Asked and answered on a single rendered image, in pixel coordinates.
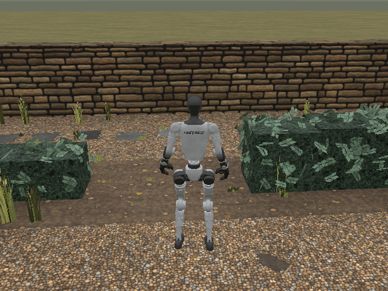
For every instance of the robot left upper arm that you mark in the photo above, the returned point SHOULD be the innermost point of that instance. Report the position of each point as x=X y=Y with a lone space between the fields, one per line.
x=175 y=127

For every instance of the robot right upper arm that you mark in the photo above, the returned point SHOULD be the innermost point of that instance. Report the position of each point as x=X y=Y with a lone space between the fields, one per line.
x=213 y=128

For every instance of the right robot hand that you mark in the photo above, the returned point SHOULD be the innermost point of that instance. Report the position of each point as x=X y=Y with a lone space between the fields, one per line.
x=221 y=171

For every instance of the left robot hand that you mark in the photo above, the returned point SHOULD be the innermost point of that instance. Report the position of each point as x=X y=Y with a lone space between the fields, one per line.
x=168 y=166

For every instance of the right robot shin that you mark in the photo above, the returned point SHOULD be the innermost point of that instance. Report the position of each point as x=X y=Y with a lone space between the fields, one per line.
x=208 y=216

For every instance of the right robot forearm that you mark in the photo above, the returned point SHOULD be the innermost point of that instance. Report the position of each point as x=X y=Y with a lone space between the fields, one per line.
x=222 y=160

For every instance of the robot torso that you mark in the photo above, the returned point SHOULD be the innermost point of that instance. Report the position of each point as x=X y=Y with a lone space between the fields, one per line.
x=193 y=147

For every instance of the left robot forearm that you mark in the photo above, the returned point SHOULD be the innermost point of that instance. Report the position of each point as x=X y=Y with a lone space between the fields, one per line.
x=165 y=158

